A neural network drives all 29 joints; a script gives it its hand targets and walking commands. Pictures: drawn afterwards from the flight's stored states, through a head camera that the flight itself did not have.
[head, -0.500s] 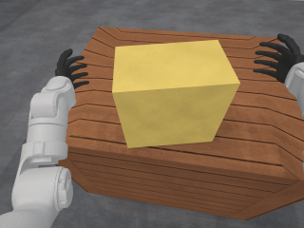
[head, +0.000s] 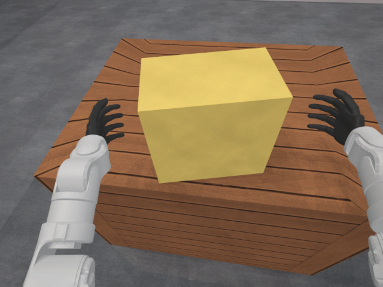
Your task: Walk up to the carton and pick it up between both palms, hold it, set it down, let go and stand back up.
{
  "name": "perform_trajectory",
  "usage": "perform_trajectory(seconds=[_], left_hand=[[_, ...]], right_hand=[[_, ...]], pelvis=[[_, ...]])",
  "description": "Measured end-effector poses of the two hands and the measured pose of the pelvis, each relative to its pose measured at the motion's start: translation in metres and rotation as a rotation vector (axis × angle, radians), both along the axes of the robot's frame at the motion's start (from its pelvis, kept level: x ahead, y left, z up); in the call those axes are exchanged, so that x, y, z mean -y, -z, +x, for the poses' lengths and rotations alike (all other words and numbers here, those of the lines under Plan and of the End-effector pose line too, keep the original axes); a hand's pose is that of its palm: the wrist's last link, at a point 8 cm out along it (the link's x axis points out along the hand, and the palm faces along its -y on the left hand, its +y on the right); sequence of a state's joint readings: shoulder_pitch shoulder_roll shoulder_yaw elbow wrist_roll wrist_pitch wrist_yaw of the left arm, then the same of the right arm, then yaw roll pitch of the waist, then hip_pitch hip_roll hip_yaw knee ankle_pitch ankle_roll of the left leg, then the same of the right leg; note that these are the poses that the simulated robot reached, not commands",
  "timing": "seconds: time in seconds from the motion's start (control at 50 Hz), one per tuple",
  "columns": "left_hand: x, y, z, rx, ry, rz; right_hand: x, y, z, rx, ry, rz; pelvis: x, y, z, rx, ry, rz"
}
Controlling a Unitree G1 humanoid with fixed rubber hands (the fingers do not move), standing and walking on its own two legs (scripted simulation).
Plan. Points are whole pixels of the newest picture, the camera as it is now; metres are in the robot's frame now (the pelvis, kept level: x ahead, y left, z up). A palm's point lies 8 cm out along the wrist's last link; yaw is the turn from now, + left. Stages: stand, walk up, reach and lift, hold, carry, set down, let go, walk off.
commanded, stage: set down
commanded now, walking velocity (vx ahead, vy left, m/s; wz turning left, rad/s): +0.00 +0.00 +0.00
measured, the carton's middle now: (208, 120) +0.49 +0.03 +0.05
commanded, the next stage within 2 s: none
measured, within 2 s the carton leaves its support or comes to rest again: neither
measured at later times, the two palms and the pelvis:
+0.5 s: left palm (91, 182) +0.29 +0.25 +0.07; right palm (343, 170) +0.37 -0.25 +0.05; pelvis +0.04 +0.01 +0.01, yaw +1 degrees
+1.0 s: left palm (108, 191) +0.29 +0.23 +0.02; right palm (354, 200) +0.32 -0.28 +0.02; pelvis +0.03 +0.00 +0.00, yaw -2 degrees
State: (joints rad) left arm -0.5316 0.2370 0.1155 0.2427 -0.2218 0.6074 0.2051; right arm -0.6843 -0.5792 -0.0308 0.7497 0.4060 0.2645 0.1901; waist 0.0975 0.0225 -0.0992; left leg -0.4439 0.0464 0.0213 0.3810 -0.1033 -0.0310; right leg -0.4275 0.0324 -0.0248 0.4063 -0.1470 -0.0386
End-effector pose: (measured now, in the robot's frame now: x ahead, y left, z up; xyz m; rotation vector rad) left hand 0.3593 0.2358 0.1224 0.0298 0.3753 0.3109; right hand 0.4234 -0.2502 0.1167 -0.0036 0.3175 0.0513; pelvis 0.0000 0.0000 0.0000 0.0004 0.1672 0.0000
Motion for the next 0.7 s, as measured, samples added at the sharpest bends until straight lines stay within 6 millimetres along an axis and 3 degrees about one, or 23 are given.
perform_trajectory(seconds=[0.2,0.42,0.56,0.7], left_hand=[[0.0,0.03,-0.005,-0.053,-0.014,-0.024],[-0.02,0.05,-0.049,-0.002,-0.04,0.004],[0.0,0.068,-0.077,-0.02,0.018,0.006],[0.017,0.085,-0.068,-0.03,0.058,0.01]], right_hand=[[0.009,0.015,-0.004,0.003,-0.008,-0.036],[-0.003,0.047,-0.038,0.03,-0.038,-0.025],[0.011,0.075,-0.075,0.001,0.004,-0.007],[0.021,0.088,-0.102,-0.024,0.007,-0.034]], pelvis=[[0.002,-0.002,0.014,0.011,0.014,0.003],[-0.003,-0.006,0.036,0.063,-0.005,0.0],[-0.01,-0.007,0.037,0.096,-0.009,-0.006],[-0.008,-0.005,0.025,0.089,0.025,0.003]])
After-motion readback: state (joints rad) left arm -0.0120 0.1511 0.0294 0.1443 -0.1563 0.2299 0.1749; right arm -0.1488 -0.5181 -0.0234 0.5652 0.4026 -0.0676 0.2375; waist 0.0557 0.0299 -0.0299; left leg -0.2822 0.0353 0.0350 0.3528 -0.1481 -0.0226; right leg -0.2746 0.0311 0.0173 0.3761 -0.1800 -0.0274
